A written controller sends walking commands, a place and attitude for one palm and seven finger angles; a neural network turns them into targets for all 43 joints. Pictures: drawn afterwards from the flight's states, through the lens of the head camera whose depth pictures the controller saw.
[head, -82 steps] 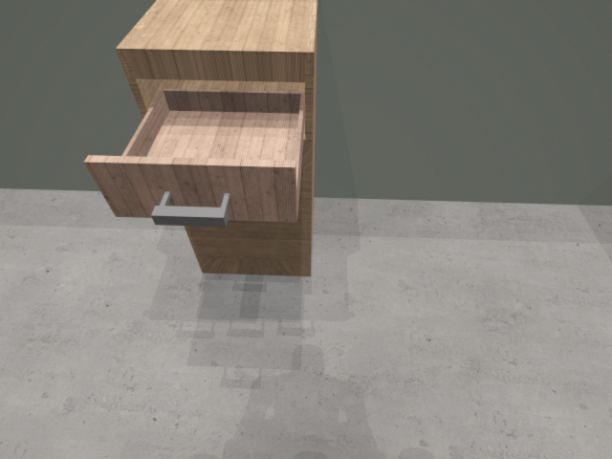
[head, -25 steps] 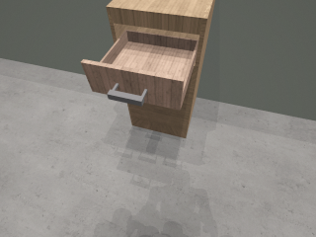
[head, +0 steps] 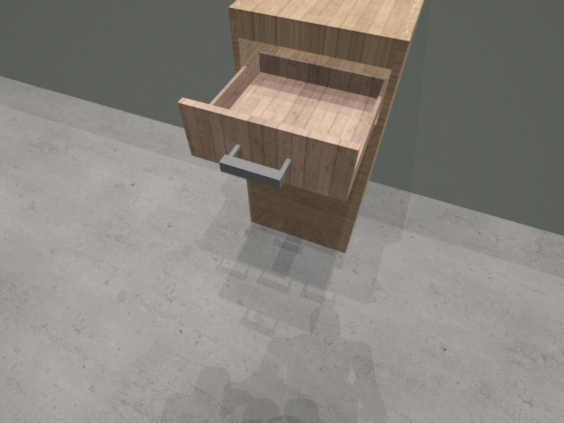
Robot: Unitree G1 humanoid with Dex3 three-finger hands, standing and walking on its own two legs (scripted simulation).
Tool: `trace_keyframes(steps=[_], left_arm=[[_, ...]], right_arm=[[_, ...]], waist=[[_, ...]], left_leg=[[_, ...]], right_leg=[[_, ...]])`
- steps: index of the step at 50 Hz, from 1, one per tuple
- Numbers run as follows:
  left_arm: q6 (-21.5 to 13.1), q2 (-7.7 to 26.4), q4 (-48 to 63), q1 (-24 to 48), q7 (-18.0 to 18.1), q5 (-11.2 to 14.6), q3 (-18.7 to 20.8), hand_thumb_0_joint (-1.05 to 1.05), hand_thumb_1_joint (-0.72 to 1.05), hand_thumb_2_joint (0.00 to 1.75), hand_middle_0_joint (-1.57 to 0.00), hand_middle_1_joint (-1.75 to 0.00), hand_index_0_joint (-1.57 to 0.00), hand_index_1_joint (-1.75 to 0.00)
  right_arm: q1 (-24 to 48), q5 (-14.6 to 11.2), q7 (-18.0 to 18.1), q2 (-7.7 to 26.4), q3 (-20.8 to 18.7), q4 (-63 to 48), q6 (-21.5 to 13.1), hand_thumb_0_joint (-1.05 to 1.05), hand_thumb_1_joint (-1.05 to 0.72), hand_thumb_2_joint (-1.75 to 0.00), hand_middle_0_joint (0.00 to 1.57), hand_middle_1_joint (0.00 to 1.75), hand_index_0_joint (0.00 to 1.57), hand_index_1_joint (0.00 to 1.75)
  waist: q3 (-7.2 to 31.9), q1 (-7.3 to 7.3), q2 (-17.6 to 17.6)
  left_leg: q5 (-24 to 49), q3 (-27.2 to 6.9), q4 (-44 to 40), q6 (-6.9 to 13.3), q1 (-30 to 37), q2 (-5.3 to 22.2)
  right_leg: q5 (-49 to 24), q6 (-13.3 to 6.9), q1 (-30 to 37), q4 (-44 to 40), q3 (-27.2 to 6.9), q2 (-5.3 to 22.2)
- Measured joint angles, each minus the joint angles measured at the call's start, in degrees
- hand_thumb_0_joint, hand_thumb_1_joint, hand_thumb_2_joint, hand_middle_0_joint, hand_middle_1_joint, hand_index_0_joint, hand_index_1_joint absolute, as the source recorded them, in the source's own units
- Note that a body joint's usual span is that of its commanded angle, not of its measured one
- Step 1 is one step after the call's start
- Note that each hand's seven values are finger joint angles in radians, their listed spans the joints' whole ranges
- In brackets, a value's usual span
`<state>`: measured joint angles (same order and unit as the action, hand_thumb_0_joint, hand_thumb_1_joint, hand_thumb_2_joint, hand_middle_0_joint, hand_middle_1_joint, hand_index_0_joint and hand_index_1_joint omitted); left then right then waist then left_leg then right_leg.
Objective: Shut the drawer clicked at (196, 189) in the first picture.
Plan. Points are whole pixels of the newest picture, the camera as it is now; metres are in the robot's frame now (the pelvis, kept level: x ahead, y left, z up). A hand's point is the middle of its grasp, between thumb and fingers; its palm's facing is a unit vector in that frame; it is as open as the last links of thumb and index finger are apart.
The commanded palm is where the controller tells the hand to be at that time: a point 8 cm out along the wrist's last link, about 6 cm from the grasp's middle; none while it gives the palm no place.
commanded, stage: look at it before walking up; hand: left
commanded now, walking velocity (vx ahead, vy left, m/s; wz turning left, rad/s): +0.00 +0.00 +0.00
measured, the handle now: (256, 163) +0.59 +0.09 -0.03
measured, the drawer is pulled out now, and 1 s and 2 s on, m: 0.30 0.30 0.30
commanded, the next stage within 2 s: turn to face it in 0.60 s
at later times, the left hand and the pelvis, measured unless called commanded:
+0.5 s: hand out of the picture +0.02 +0.17 -0.17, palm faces +0.02 -0.98 -0.20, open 7.4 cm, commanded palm none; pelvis +0.00 +0.00 +0.01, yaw -1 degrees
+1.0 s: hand out of the picture +0.04 +0.18 -0.18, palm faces -0.04 -0.98 -0.22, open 7.4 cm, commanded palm none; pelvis +0.00 -0.01 +0.00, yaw -6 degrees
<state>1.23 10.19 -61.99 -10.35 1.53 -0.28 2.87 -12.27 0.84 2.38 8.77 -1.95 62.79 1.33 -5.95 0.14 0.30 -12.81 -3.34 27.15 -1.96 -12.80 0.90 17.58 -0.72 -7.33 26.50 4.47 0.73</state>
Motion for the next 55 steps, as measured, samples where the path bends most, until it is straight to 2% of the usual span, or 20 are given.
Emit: trace_keyframes(steps=[11,37,46,55], left_arm=[[-0.04,-0.65,-2.43,-2.40,-0.18,-0.06,-0.80,0.00,0.90,0.90,-0.20,-0.30,-0.20,-0.30],[-0.75,-1.09,-1.98,-1.40,-0.05,0.04,-0.87,0.00,0.90,0.90,-0.20,-0.30,-0.20,-0.30],[0.95,-0.69,-0.42,-1.91,-0.64,-0.34,0.98,0.00,0.90,0.90,-0.20,-0.30,-0.20,-0.30],[2.29,1.59,3.14,-0.19,-1.68,-0.76,2.49,0.00,0.90,0.90,-0.20,-0.30,-0.20,-0.30]], right_arm=[[0.40,-0.17,-0.16,0.64,0.55,0.26,-0.37,0.00,-0.92,-0.90,0.20,0.30,0.20,0.30],[-1.83,-0.09,0.03,-0.45,1.00,1.76,-0.82,0.00,-0.91,-0.90,0.20,0.30,0.20,0.30],[-0.50,0.01,0.54,0.07,-0.37,-0.23,0.04,0.00,-0.91,-0.90,0.20,0.30,0.20,0.30],[0.51,0.39,0.83,1.27,-1.50,-3.34,0.16,0.00,-0.90,-0.90,0.20,0.30,0.20,0.30]], waist=[[0.30,-0.06,0.36],[0.93,0.42,0.45],[-0.20,-0.07,0.35],[-1.33,-0.47,-0.80]], left_leg=[[1.43,0.59,-3.16,-0.03,2.02,0.20],[1.51,1.02,-4.40,-0.64,3.04,1.11],[-1.29,3.71,0.71,-0.83,0.84,2.73],[-2.72,7.20,4.56,-0.90,-2.29,3.66]], right_leg=[[-1.50,0.04,1.64,-2.86,-0.53,-0.16],[-1.91,-0.59,2.47,-4.28,-0.96,-1.03],[-0.41,-0.91,-0.98,0.72,-3.79,-2.33],[1.86,-1.05,-7.54,8.71,-6.84,-2.91]])
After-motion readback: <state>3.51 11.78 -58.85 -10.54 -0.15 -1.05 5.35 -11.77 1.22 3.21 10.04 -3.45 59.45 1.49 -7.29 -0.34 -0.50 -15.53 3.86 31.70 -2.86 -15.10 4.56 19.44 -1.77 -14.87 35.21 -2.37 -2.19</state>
